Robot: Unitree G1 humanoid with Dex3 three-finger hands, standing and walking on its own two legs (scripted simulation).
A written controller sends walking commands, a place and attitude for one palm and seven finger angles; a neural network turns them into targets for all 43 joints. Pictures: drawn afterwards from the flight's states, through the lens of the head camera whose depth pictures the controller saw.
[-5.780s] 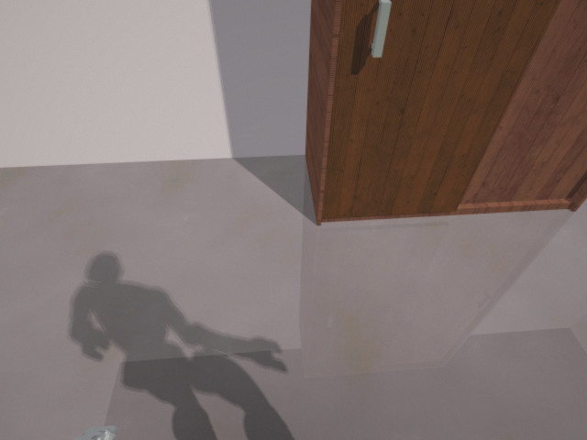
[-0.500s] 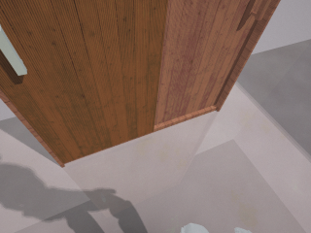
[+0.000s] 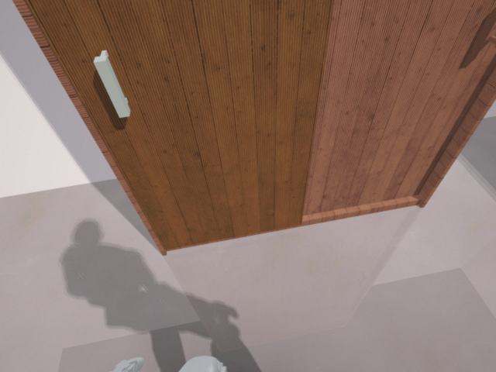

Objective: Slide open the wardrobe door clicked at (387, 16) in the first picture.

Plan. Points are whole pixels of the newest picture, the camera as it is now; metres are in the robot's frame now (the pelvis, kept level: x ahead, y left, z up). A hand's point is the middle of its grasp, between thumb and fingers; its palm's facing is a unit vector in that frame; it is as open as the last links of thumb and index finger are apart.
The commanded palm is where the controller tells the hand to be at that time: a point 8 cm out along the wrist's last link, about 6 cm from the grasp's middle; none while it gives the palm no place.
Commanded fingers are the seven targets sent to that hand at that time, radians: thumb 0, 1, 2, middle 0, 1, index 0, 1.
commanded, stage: turn to face it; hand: left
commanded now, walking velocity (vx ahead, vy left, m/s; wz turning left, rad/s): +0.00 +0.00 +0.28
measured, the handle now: (114, 84) +0.70 +0.33 +0.11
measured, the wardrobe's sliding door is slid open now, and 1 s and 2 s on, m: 0.00 0.00 0.00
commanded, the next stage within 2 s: take the last steps up to it in 0.14 s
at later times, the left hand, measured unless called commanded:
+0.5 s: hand out of the picture -0.02 +0.26 -0.17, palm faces +0.17 -0.96 -0.22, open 7.4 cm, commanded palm none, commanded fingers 0.00 0.90 0.90 -0.20 -0.30 -0.20 -0.30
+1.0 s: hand out of the picture -0.03 +0.18 -0.16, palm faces +0.30 -0.94 -0.15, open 7.4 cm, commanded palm none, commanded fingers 0.00 0.90 0.90 -0.20 -0.30 -0.20 -0.30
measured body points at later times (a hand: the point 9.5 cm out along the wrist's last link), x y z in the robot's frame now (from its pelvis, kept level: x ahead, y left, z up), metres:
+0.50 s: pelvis -0.02 +0.05 +0.00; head -0.01 +0.06 +0.45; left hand -0.03 +0.31 -0.15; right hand +0.08 -0.17 -0.14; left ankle -0.02 +0.15 -0.74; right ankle -0.01 -0.09 -0.69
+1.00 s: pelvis +0.09 +0.06 +0.00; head +0.10 +0.05 +0.45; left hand -0.05 +0.23 -0.14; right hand +0.17 -0.16 -0.16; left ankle +0.17 +0.23 -0.69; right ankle +0.03 -0.06 -0.74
